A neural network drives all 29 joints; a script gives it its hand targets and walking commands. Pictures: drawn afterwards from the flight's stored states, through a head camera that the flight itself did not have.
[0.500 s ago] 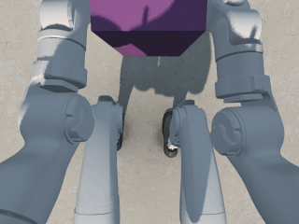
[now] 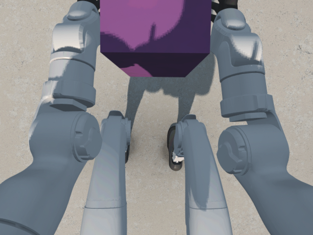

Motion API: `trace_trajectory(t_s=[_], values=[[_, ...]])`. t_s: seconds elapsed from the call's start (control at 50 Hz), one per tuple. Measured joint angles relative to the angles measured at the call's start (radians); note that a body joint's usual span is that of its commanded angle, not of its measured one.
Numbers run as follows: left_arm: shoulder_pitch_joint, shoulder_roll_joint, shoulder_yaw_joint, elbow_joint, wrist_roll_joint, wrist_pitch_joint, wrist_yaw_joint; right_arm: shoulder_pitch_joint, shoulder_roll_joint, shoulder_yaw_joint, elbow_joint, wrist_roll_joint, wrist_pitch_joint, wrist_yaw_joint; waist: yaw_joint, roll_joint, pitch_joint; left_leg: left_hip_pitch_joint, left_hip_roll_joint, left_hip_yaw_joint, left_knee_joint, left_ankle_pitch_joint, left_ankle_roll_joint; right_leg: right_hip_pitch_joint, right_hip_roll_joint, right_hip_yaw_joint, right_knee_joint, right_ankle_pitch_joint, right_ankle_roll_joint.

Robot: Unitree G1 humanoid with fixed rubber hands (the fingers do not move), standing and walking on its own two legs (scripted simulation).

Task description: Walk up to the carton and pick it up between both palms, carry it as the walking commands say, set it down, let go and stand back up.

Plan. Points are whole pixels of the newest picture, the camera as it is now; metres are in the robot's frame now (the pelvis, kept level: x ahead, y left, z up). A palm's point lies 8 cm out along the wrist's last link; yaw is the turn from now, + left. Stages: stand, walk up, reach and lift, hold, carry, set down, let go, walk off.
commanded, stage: reach and lift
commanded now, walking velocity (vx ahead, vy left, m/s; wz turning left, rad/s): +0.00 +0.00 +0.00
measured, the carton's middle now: (157, 13) +0.56 +0.02 -0.09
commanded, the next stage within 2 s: none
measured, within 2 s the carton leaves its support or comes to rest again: neither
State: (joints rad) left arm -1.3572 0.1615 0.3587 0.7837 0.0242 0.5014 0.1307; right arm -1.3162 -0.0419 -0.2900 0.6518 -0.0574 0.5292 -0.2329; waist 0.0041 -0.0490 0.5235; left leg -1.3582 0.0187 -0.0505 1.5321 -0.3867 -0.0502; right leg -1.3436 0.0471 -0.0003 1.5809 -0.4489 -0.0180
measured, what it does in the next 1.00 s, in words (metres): rises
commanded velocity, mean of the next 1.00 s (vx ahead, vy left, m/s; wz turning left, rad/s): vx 0.00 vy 0.00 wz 0.00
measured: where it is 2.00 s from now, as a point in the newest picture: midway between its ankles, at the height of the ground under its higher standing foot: (148, 153)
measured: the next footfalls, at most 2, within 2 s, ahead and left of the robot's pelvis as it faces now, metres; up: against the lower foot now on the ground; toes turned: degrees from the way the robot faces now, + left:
none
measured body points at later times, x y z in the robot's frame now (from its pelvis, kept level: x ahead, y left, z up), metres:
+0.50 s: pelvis +0.00 +0.00 +0.06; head +0.25 +0.02 +0.42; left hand +0.52 +0.15 +0.02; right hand +0.51 -0.11 +0.04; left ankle +0.17 +0.15 -0.53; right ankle +0.15 -0.10 -0.53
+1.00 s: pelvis +0.01 +0.00 +0.11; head +0.21 +0.02 +0.51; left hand +0.49 +0.15 +0.09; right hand +0.49 -0.11 +0.11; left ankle +0.17 +0.15 -0.53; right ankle +0.15 -0.10 -0.53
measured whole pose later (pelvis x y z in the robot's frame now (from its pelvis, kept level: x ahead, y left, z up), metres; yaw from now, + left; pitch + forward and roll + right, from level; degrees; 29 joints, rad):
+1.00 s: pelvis +0.01 +0.00 +0.11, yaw +1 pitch -1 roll +0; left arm -1.08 0.07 0.34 0.73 0.04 0.50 0.14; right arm -1.05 0.03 -0.27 0.63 -0.08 0.52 -0.22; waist 0.00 -0.05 0.52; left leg -0.78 0.02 -0.05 1.04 -0.26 -0.05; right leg -0.76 0.04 0.01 1.09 -0.32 -0.02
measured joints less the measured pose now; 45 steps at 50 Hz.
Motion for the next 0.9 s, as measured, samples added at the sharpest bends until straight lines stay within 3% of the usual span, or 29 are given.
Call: trace_trajectory(t_s=[0.9], values=[[0.243, -0.079, -0.018, -0.052, 0.016, -0.002, 0.004, 0.231, 0.064, 0.017, -0.025, -0.020, -0.012, 0.015, 0.000, 0.000, -0.003, 0.511, -0.002, 0.000, -0.437, 0.119, 0.000, 0.513, -0.007, 0.006, -0.437, 0.118, 0.000]])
